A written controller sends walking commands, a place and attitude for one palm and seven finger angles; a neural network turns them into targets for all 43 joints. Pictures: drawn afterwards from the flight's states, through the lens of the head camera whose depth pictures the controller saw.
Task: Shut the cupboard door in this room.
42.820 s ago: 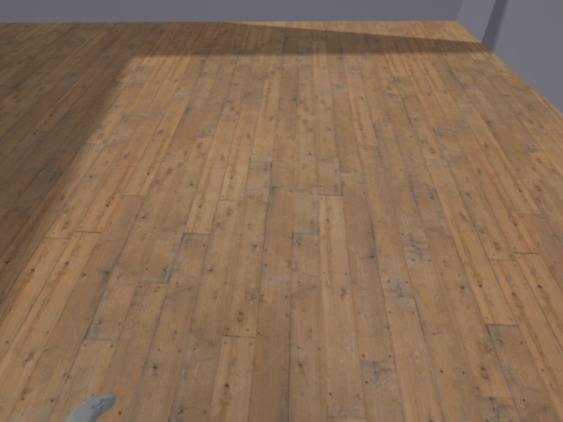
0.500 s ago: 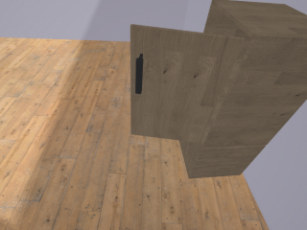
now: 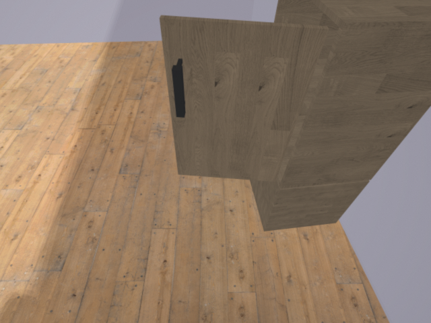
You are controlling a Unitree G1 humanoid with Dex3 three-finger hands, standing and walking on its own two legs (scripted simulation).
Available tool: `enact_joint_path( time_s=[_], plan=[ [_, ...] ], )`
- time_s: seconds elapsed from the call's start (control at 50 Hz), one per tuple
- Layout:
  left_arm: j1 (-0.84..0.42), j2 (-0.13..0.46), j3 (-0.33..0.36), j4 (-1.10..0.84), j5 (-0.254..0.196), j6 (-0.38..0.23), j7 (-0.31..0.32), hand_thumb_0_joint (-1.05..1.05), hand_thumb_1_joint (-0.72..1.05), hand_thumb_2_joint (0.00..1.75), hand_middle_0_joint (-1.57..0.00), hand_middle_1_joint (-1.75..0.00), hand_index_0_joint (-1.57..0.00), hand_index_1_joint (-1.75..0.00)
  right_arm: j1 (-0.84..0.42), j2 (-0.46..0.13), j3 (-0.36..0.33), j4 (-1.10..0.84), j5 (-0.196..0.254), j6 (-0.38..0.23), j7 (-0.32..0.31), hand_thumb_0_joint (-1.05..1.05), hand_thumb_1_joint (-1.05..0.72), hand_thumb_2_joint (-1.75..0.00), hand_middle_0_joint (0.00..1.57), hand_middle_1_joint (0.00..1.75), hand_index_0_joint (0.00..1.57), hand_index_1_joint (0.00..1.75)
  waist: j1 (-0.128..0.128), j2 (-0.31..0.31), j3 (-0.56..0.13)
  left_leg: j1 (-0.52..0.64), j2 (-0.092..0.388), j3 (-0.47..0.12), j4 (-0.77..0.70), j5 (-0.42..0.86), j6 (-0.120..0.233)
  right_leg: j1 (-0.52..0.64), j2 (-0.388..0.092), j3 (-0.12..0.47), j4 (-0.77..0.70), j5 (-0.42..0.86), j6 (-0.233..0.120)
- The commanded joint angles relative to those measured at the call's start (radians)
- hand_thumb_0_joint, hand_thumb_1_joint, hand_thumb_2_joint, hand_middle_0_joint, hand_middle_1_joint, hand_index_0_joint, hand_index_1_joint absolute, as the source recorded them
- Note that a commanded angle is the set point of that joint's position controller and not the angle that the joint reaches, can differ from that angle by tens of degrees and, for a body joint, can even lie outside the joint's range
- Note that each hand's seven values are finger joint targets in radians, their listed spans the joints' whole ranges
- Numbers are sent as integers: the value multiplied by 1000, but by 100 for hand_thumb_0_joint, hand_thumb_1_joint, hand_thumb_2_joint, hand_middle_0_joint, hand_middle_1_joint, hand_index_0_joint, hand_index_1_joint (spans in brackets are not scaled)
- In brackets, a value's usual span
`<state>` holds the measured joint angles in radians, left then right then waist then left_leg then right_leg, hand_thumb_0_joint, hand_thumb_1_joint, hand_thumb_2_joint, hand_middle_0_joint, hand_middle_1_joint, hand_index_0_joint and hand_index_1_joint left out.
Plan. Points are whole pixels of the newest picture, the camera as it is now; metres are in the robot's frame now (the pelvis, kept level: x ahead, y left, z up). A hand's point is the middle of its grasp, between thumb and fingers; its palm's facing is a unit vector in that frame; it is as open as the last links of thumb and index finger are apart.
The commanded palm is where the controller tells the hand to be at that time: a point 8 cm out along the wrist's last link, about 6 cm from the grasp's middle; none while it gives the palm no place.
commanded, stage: come to a stop and stand still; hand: left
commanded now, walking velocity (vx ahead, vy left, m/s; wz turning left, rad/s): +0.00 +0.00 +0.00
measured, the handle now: (180, 88) +0.67 +0.13 +0.06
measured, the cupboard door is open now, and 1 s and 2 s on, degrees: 78 78 78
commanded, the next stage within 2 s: look again from close up in 0.76 s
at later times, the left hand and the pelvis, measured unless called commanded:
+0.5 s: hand out of the picture -0.02 +0.11 -0.18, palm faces +0.04 -0.99 -0.15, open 7.4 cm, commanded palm none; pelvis +0.02 -0.03 +0.00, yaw +0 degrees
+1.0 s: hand out of the picture +0.00 +0.12 -0.18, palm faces +0.04 -0.98 -0.18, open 7.4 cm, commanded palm none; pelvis +0.04 -0.03 +0.00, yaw +0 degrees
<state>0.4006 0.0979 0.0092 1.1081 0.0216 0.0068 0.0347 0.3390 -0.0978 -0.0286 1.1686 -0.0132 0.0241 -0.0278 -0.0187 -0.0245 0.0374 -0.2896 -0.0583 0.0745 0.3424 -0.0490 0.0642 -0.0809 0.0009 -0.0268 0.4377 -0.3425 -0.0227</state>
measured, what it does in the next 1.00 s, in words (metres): shifts its weight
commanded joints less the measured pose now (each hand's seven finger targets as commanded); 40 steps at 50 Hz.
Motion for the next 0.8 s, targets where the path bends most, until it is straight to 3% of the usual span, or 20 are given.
enact_joint_path(
  time_s=[0.0, 0.06, 0.1, 0.14, 0.22, 0.44, 0.58, 0.78],
  plan=[
    [198, 85, 14, 18, -5, -15, 9, 0, 90, 90, -20, -30, -20, -30, 9, -111, -22, -48, 5, -24, -4, 0, -90, -90, 20, 30, 20, 30, 20, 6, 21, 102, 136, -177, -118, -237, -56, -146, -77, 90, -147, -29, -46],
    [145, 79, 7, 3, -7, -28, 13, 0, 90, 90, -20, -30, -20, -30, 35, -89, -17, -35, 8, -25, -2, 0, -90, -90, 20, 30, 20, 30, -15, -46, 15, 202, 132, -143, -19, -101, -52, -241, -111, 125, -199, -27, -47],
    [127, 65, 2, -2, -7, -32, 14, 0, 90, 90, -20, -30, -20, -30, 31, -82, -12, -28, 9, -29, -3, 0, -90, -90, 20, 30, 20, 30, -20, -23, 44, 195, 141, -144, -6, -68, -44, -253, -112, 125, -197, 9, -40],
    [133, 58, -3, 2, -6, -33, 15, 0, 90, 90, -20, -30, -20, -30, 25, -84, -7, -23, 10, -30, -5, 0, -90, -90, 20, 30, 20, 30, -17, 7, 83, 167, 149, -154, -16, -74, -37, -249, -103, 118, -184, 26, -33],
    [150, 61, -7, 9, -7, -32, 15, 0, 90, 90, -20, -30, -20, -30, 11, -90, 1, -23, 10, -31, -6, 0, -90, -90, 20, 30, 20, 30, -7, 9, 105, 138, 150, -150, -8, -65, -33, -229, -106, 118, -187, 44, -29],
    [117, 75, -4, -7, -10, -33, 21, 0, 90, 90, -20, -30, -20, -30, -5, -99, 15, -16, 8, -40, -10, 0, -90, -90, 20, 30, 20, 30, 9, 8, 73, 120, 156, -138, 39, 44, -30, -135, -116, 108, -167, 211, -14],
    [103, 85, 3, -19, -10, -29, 28, 0, 90, 90, -20, -30, -20, -30, -5, -97, 16, -13, 9, -39, -14, 0, -90, -90, 20, 30, 20, 30, 16, -19, 69, 95, 153, -111, 77, 70, -34, -81, -125, 94, -153, 374, 16],
    [96, 89, 8, -27, -10, -21, 29, 0, 90, 90, -20, -30, -20, -30, -1, -98, 17, -13, 10, -37, -20, 0, -90, -90, 20, 30, 20, 30, 17, -1, 60, 112, 156, -107, 89, 96, -28, -59, -116, 90, -142, 388, 22]
  ],
)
